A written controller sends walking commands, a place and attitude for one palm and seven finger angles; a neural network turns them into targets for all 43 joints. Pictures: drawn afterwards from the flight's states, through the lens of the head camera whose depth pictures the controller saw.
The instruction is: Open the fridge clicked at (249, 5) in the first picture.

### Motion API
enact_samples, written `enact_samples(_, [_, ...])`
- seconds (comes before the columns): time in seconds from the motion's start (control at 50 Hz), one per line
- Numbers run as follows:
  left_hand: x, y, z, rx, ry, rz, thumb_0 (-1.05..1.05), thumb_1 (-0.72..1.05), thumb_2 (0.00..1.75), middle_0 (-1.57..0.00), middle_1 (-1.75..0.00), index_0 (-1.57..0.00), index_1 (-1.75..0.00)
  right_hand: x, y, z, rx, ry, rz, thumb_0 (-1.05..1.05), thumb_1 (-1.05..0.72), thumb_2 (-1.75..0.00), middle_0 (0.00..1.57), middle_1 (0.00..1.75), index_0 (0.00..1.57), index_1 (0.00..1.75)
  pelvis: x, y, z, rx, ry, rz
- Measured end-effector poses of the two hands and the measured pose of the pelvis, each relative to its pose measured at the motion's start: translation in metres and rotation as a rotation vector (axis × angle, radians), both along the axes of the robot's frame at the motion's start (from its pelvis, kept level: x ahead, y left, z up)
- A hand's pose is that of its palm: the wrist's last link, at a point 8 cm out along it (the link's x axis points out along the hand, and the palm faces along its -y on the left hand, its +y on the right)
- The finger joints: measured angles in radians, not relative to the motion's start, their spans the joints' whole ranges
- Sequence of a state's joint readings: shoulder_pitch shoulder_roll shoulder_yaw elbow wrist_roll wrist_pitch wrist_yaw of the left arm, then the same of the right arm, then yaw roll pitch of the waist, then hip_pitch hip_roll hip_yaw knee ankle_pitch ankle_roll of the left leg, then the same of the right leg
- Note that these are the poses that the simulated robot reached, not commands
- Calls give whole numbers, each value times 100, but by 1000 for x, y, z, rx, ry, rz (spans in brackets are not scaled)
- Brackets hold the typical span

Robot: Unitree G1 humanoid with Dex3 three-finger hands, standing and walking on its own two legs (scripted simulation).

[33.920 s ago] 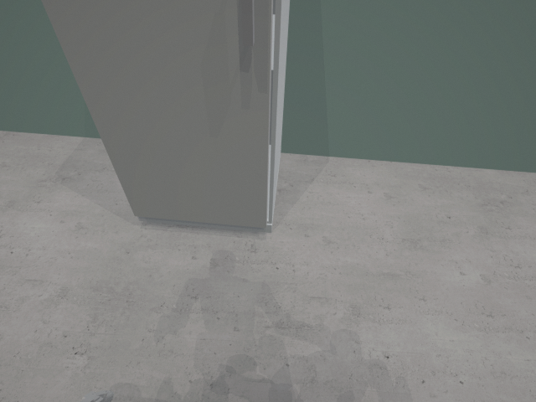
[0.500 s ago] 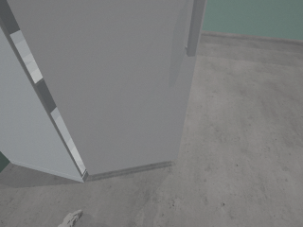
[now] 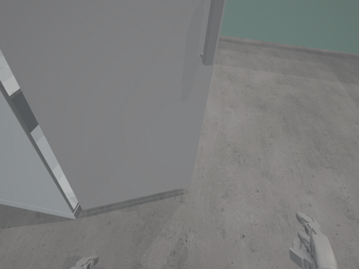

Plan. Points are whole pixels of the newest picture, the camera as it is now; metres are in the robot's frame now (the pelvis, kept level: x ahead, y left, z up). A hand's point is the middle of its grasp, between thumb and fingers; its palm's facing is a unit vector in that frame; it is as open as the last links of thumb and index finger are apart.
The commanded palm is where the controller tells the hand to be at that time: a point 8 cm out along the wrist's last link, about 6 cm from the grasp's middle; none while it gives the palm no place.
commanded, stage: let the arm hang, fingers relaxed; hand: right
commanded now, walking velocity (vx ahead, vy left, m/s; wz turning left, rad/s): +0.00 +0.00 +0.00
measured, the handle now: (211, 18) +0.71 -0.02 +0.29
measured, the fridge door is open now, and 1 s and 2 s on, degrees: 64 64 64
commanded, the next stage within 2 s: look to check the result in 0.94 s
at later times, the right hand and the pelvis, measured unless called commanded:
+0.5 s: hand out of the picture +0.01 -0.18 -0.16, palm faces -0.01 +0.98 -0.17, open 7.4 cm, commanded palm none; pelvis +0.05 -0.01 +0.02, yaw +3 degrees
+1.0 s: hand out of the picture +0.09 -0.20 -0.15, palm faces -0.04 +0.98 -0.22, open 7.3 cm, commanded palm none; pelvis +0.06 -0.02 +0.02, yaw +4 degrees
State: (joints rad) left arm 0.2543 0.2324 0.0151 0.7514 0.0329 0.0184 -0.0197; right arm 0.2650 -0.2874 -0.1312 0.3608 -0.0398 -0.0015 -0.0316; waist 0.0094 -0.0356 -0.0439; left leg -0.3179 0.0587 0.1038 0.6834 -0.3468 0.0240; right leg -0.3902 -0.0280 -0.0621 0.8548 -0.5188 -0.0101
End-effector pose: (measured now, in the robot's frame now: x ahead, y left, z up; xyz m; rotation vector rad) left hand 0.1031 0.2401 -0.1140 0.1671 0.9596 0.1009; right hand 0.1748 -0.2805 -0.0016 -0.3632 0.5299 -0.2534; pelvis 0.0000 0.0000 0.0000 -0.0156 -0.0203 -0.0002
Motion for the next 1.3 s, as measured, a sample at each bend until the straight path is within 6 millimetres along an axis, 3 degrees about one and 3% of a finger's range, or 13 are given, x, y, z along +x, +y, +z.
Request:
enact_samples(0.06, [-20, -2, -5, 22, 78, 17, 1, 91, 90, -20, -30, -20, -30, -50, 26, -87, 159, 363, -22, 1, -90, -90, 20, 29, 19, 30, 2, -4, -4, 16, -7, 9])
enact_samples(0.1, [-39, -2, -7, 40, 148, 41, 1, 91, 89, -20, -30, -21, -30, -90, 49, -125, 248, 576, -16, 1, -91, -90, 20, 29, 19, 30, 5, -5, -4, 14, -7, 26])
enact_samples(0.12, [-49, -2, -7, 46, 190, 52, 1, 91, 89, -20, -30, -20, -30, -108, 54, -134, 271, 647, -49, 1, -93, -90, 20, 29, 19, 30, 7, -3, -3, 13, -2, 29])
enact_samples(0.22, [-91, -4, -5, 50, 406, 89, 1, 91, 90, -20, -30, -20, -30, -176, 53, -138, 301, 876, -138, 0, -100, -89, 21, 30, 20, 30, 20, 1, 8, 24, 19, 28])
enact_samples(0.32, [-107, -17, -4, 26, 504, 131, 1, 91, 90, -20, -30, -20, -30, -206, 53, -127, 301, 1013, -173, 1, -96, -90, 21, 30, 20, 30, 33, -4, 15, 25, 29, 35])
enact_samples(0.4, [-105, -33, -8, -7, 519, 146, 1, 91, 90, -19, -30, -20, -30, -199, 52, -123, 293, 1031, -171, 1, -93, -90, 21, 30, 20, 30, 41, -9, 17, 24, 30, 43])
enact_samples(0.52, [-88, -55, -15, -50, 491, 142, 1, 92, 90, -20, -30, -20, -30, -152, 51, -126, 283, 932, -133, 1, -91, -90, 20, 30, 20, 30, 48, -16, 19, 19, 19, 49])
enact_samples(0.64, [-83, -59, -16, -58, 474, 162, 3, 94, 89, -20, -30, -20, -30, -107, 41, -125, 247, 834, -97, 3, -94, -90, 20, 30, 20, 30, 53, -20, 19, 14, 8, 57])
enact_samples(0.78, [-81, -60, -16, -60, 458, 175, 2, 92, 90, -20, -30, -20, -30, -81, 31, -121, 227, 777, -75, 2, -93, -90, 20, 30, 19, 30, 56, -23, 20, 11, 6, 64])
enact_samples(0.92, [-81, -59, -16, -62, 460, 176, 1, 92, 90, -20, -30, -20, -30, -82, 31, -119, 223, 785, -76, 1, -92, -90, 20, 30, 19, 30, 57, -23, 20, 9, 5, 68])
enact_samples(1.3, [-81, -51, -13, -47, 473, 181, 1, 91, 90, -19, -30, -20, -30, -126, 55, -125, 277, 899, -86, 1, -91, -90, 20, 30, 20, 30, 54, -18, 22, 14, 4, 75])
